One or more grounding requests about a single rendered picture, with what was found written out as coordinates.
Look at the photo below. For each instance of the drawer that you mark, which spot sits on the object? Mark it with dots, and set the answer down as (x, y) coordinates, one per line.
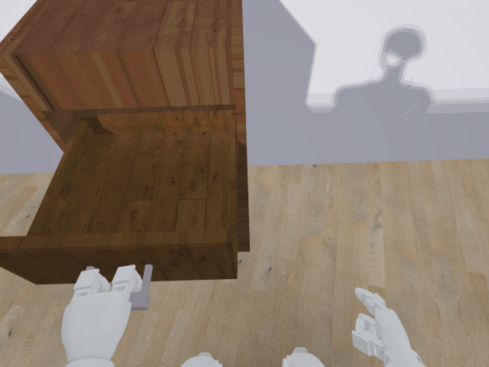
(153, 188)

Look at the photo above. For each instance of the handle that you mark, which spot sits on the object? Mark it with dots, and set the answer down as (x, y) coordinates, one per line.
(140, 300)

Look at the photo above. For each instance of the robot right shin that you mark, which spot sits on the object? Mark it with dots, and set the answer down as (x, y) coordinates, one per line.
(300, 350)

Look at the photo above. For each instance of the robot left hand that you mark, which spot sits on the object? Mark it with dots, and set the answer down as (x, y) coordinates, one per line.
(95, 320)

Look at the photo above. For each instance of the right robot forearm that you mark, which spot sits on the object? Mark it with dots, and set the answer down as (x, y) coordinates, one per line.
(401, 356)

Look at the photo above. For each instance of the robot right hand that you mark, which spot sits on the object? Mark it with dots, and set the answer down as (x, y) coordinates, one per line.
(375, 336)

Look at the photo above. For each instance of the cabinet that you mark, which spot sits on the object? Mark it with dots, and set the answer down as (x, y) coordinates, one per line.
(67, 58)

